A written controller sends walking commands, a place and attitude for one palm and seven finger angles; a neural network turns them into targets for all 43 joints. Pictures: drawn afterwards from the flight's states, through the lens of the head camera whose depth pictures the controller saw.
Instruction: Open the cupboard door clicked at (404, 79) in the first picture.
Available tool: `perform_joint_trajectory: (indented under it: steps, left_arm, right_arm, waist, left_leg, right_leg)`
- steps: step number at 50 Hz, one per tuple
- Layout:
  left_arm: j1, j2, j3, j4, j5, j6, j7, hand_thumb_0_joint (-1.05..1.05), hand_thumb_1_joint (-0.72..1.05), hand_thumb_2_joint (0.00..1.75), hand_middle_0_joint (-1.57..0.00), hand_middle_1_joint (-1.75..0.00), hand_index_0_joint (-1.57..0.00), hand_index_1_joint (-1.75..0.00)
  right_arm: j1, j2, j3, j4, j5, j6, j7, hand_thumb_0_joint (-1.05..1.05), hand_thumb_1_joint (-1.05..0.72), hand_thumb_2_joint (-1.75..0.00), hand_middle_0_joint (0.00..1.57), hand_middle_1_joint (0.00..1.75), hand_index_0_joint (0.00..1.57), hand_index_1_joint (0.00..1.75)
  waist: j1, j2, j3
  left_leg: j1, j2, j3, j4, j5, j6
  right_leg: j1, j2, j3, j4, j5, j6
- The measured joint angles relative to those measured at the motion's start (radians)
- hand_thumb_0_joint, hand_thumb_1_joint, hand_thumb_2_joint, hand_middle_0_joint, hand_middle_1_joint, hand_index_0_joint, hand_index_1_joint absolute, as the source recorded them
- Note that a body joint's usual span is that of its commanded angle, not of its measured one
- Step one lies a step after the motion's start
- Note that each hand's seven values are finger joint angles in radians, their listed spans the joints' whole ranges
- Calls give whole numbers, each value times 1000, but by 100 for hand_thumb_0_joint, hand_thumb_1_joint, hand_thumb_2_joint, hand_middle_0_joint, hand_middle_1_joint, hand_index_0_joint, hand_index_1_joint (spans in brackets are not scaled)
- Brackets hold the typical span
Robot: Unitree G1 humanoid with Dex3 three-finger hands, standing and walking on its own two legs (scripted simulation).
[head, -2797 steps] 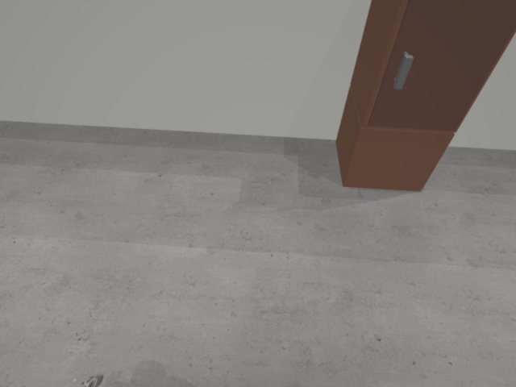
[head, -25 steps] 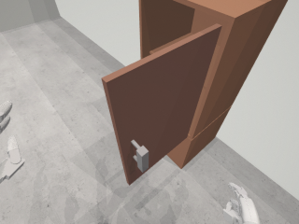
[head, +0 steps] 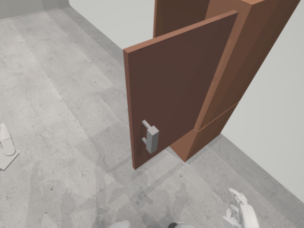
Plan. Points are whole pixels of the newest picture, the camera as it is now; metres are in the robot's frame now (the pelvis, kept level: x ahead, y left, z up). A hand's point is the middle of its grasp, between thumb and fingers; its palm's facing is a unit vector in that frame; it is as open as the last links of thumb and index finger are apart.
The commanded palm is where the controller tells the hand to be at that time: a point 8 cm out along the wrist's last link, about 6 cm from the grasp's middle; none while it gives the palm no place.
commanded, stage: step back with the hand held close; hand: left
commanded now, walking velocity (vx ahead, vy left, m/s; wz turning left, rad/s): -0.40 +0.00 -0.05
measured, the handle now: (148, 136) +0.40 +0.04 -0.05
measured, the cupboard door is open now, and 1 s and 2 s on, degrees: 90 90 90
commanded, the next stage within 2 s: stop stepping back and stand still in 0.44 s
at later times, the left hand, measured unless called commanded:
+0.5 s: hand out of the picture +0.12 +0.28 +0.19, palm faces +0.40 -0.79 -0.47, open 7.4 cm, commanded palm +0.06 +0.31 +0.19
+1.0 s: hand out of the picture +0.04 +0.24 +0.18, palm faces +0.41 -0.82 -0.41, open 7.4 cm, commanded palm -0.03 +0.28 +0.19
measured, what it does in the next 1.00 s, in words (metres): walks backwards: left foot, then right foot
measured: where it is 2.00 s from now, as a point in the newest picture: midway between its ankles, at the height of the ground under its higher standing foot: outside the picture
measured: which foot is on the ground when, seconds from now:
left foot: down 0.00-0.18, up 0.20-0.30, down 0.32-0.70, up 0.72-0.88, down 0.90-1.00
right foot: down 0.00-0.32, up 0.34-0.70, down 0.72-1.00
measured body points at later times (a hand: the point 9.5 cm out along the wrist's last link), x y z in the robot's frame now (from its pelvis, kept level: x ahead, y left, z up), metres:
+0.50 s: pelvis -0.09 +0.01 +0.02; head -0.05 +0.06 +0.47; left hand +0.09 +0.32 +0.21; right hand +0.11 -0.21 -0.04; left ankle -0.01 +0.09 -0.72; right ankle -0.14 -0.13 -0.65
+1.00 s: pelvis -0.19 -0.01 +0.00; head -0.20 +0.01 +0.45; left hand +0.02 +0.29 +0.20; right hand -0.10 -0.28 -0.08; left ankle -0.13 +0.09 -0.72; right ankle -0.27 -0.11 -0.70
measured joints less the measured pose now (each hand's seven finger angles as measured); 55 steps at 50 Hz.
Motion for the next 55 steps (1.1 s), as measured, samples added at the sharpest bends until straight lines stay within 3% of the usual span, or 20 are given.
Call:
perform_joint_trajectory:
  steps: [4,6,8,10,13,15,17,19,21,25,30,34,36,39,41,44,46,50,53,55]
  left_arm:
    - [6,42,21,-2,11,0,-10,1,89,90,-21,-30,-21,-30]
    - [17,55,42,-2,16,-6,-15,1,89,90,-21,-30,-21,-30]
    - [31,59,66,-13,8,-15,-13,1,89,90,-21,-30,-21,-30]
    - [24,38,56,-13,2,-21,-10,1,89,90,-21,-30,-21,-30]
    - [12,27,-2,-13,2,-6,-15,1,89,90,-21,-30,-21,-30]
    - [30,41,-12,-24,0,4,-19,1,89,90,-21,-30,-21,-30]
    - [44,66,-2,-42,-4,12,-23,1,89,90,-21,-30,-21,-30]
    - [41,92,14,-44,-11,16,-28,1,88,90,-22,-30,-21,-30]
    - [54,103,28,-58,-26,22,-25,1,88,90,-22,-30,-21,-30]
    - [74,78,22,-99,-40,33,-7,1,89,90,-21,-30,-21,-30]
    - [15,51,-13,-76,-47,72,4,1,89,90,-21,-30,-21,-30]
    - [27,77,-3,-66,-61,91,5,1,89,90,-21,-30,-21,-30]
    - [78,115,36,-99,-66,81,3,1,89,90,-21,-30,-21,-30]
    - [100,97,-6,-100,-61,62,-18,1,89,90,-21,-30,-21,-30]
    - [99,88,-19,-80,-53,52,-18,1,89,90,-21,-30,-21,-30]
    - [53,57,-21,-15,-39,46,-3,1,88,90,-22,-30,-21,-30]
    - [-7,38,-17,43,-36,52,5,1,88,90,-21,-30,-21,-30]
    - [-21,28,17,86,-38,70,8,1,89,90,-21,-30,-21,-30]
    - [45,45,12,35,-35,65,2,1,89,90,-21,-30,-20,-30]
    - [92,65,4,3,-28,46,-7,1,89,90,-21,-30,-21,-30]
  right_arm:
    - [10,9,-9,-13,5,-9,-4,2,-90,-90,20,30,20,30]
    - [20,17,-13,-10,2,-16,0,2,-90,-90,20,30,20,30]
    - [14,21,-11,-7,-3,-26,9,2,-90,-90,20,30,20,30]
    - [-19,14,-14,12,-8,-28,18,2,-90,-90,20,30,20,30]
    - [-45,8,-27,39,-3,-10,21,2,-90,-90,20,30,20,30]
    - [-54,13,-26,43,-3,7,18,2,-90,-90,20,30,20,30]
    - [-60,14,-24,25,-1,14,10,2,-90,-90,20,30,20,30]
    - [-71,27,-29,17,-9,5,6,2,-90,-90,20,30,20,30]
    - [-71,39,-27,19,-16,-23,11,2,-91,-90,20,30,20,30]
    - [-62,56,-11,33,-15,-60,30,1,-90,-90,20,30,20,30]
    - [-67,77,14,45,-20,-61,28,1,-90,-90,20,30,20,30]
    - [-54,91,35,10,-22,-48,31,1,-90,-90,20,30,20,30]
    - [-59,87,48,-19,-26,-37,37,1,-90,-90,21,30,20,30]
    - [-27,41,36,31,-18,-12,36,1,-90,-90,21,30,20,30]
    - [32,28,28,65,-2,-2,25,1,-90,-90,21,30,20,30]
    - [106,-10,15,83,6,-8,0,1,-90,-90,20,30,20,30]
    - [116,-24,-3,100,11,-13,-19,2,-90,-90,20,30,20,30]
    - [88,2,-8,106,-2,-42,-16,2,-91,-90,20,30,20,30]
    - [94,26,6,79,-6,-67,2,2,-91,-90,20,30,20,30]
    - [103,31,11,57,-8,-65,8,2,-90,-90,20,30,20,30]
  waist:
    - [-26,8,6]
    - [-22,13,-13]
    - [-6,2,-24]
    - [2,12,-6]
    - [-8,9,-6]
    - [-17,-15,-20]
    - [-28,-30,-23]
    - [-22,-42,-2]
    - [-11,-31,3]
    - [27,-11,-17]
    - [27,-1,-57]
    - [-10,-23,-87]
    - [1,-76,-94]
    - [21,-20,-91]
    - [32,-34,-119]
    - [11,-24,-151]
    - [-18,-24,-142]
    - [-57,-41,-97]
    - [-76,-37,-76]
    - [-79,-21,-68]
  left_leg:
    - [-14,4,-23,-10,71,2]
    - [-33,13,-32,-1,59,1]
    - [-59,18,-21,7,63,-10]
    - [-70,29,-21,4,76,-24]
    - [-68,4,-16,79,-33,-38]
    - [-24,-10,3,44,-47,-38]
    - [16,-16,6,-67,27,-4]
    - [10,-18,9,-89,63,27]
    - [15,2,5,-128,101,34]
    - [35,49,21,-228,179,27]
    - [26,74,34,-335,279,18]
    - [-19,55,37,-377,294,-12]
    - [-108,24,76,-261,187,-38]
    - [-172,34,19,61,53,-54]
    - [-126,24,28,124,28,-46]
    - [22,32,46,-28,13,-18]
    - [34,12,37,-42,6,2]
    - [50,8,61,-67,44,-2]
    - [70,23,63,-112,80,-16]
    - [48,32,53,-74,40,-23]
  right_leg:
    - [5,45,21,132,-48,2]
    - [37,73,30,171,-132,-6]
    - [64,79,53,106,-185,-23]
    - [55,91,58,85,-153,-24]
    - [59,77,52,35,-94,-15]
    - [50,61,58,3,-67,-7]
    - [18,54,55,16,-54,2]
    - [-23,72,64,182,-194,-3]
    - [-43,106,52,372,-314,-12]
    - [19,104,-8,462,-364,-8]
    - [153,78,-29,356,-393,-21]
    - [315,64,-74,18,-390,-61]
    - [351,21,-41,-157,-294,-106]
    - [340,56,-31,-111,-256,-73]
    - [355,46,-18,-107,-267,-55]
    - [341,39,-29,-38,-311,-43]
    - [307,21,-43,51,-355,-37]
    - [194,22,-32,244,-401,-37]
    - [181,25,-75,163,-370,-41]
    - [197,31,-98,79,-266,-71]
